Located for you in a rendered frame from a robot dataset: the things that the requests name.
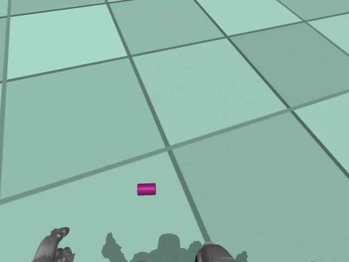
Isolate can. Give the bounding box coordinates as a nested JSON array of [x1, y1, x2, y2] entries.
[[137, 183, 156, 195]]

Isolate left robot hand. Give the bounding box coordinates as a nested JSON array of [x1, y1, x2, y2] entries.
[[33, 227, 75, 262]]

